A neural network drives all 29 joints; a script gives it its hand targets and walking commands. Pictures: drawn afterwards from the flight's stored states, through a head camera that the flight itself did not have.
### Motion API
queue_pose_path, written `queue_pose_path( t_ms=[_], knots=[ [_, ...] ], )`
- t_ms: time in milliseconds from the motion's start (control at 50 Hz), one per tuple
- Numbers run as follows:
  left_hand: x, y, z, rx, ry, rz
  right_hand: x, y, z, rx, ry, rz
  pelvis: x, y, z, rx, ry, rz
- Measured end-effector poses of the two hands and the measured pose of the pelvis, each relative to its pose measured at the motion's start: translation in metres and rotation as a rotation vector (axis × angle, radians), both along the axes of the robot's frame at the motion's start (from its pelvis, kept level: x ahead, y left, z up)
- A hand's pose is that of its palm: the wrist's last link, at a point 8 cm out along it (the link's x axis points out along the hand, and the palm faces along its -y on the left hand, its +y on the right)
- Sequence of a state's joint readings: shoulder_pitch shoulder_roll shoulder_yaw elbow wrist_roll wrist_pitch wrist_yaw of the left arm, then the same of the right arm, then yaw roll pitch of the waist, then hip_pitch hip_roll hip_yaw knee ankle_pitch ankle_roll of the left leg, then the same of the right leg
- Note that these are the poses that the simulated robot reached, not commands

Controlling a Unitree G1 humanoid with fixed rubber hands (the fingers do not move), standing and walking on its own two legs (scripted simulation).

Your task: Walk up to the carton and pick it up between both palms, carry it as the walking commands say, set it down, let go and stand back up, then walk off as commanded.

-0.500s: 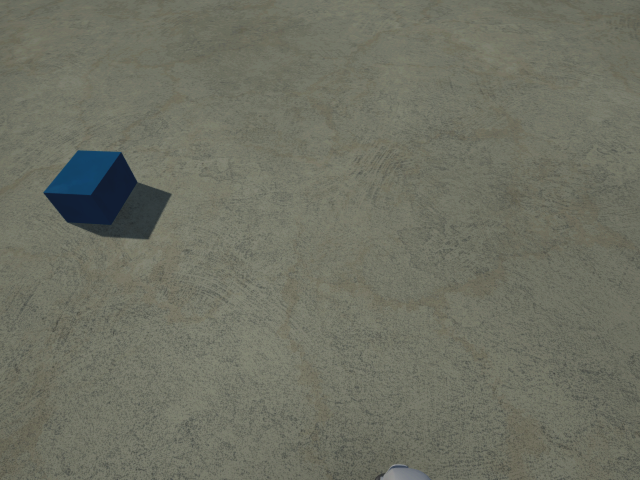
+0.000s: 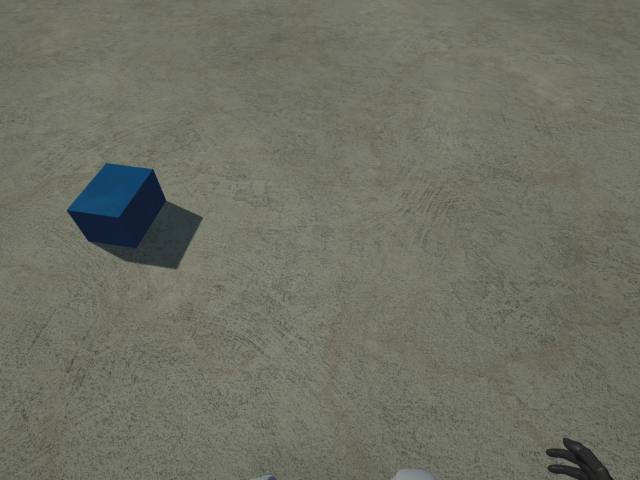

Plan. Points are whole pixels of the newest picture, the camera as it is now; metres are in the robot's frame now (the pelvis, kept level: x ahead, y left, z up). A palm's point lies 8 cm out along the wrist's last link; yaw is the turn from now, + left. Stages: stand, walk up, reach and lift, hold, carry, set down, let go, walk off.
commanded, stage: walk up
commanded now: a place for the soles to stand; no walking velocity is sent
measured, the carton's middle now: (120, 204) +1.22 +0.82 -0.66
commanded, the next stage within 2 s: none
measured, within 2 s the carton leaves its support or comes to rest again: neither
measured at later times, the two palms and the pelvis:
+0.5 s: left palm out of the picture +0.22 +0.43 -0.06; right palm (484, 331) +0.35 -0.25 -0.09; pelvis +0.21 +0.08 +0.00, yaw +1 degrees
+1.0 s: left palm (15, 271) +0.46 +0.53 -0.07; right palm (408, 281) +0.46 -0.15 -0.11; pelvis +0.39 +0.18 -0.01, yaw -3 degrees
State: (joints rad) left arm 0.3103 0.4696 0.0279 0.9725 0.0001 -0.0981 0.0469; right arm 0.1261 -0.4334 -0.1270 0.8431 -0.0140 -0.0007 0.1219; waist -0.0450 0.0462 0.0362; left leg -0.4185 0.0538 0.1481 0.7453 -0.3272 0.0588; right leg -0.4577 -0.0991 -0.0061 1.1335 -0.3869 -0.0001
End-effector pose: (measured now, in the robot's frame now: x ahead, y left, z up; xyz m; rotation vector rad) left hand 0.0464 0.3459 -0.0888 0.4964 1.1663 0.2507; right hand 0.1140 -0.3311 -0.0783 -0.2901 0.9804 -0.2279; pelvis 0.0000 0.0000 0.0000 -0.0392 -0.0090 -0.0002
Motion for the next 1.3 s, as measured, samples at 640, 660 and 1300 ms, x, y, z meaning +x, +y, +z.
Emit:
queue_pose_path(
  t_ms=[640,660,1300],
  knots=[
    [0.226,0.148,-0.010,0.078,0.012,0.076,0.296,0.125,-0.016,-0.034,-0.033,0.061,0.265,0.138,-0.025,0.000,0.004,0.018],
    [0.239,0.152,-0.011,0.072,0.018,0.066,0.295,0.132,-0.017,-0.029,-0.025,0.045,0.271,0.143,-0.024,0.008,0.002,0.012],
    [0.438,0.300,-0.013,0.120,0.011,0.032,0.502,0.277,-0.021,-0.048,-0.069,0.054,0.460,0.288,-0.034,0.004,0.029,-0.010]
  ],
)
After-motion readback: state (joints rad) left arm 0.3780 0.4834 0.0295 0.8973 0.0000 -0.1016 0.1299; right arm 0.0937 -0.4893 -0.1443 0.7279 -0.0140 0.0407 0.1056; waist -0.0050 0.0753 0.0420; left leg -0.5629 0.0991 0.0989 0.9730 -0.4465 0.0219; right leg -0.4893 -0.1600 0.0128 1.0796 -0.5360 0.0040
